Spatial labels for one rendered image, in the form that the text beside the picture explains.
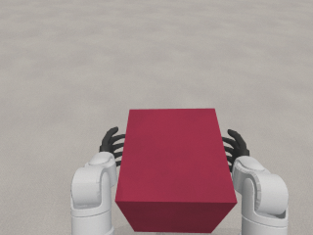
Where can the robot left hand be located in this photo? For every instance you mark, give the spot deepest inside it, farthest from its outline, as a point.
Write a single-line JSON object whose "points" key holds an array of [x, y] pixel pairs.
{"points": [[107, 143]]}

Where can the right robot forearm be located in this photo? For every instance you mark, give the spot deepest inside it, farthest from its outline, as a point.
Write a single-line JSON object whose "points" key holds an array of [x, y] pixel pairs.
{"points": [[265, 198]]}

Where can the carton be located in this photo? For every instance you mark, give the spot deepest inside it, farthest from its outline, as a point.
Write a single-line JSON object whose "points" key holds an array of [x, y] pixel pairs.
{"points": [[174, 175]]}

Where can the robot right hand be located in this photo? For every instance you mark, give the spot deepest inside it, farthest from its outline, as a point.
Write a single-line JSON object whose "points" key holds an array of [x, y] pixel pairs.
{"points": [[239, 146]]}

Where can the left robot forearm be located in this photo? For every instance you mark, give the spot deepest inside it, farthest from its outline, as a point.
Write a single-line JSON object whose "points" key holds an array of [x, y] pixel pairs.
{"points": [[91, 196]]}

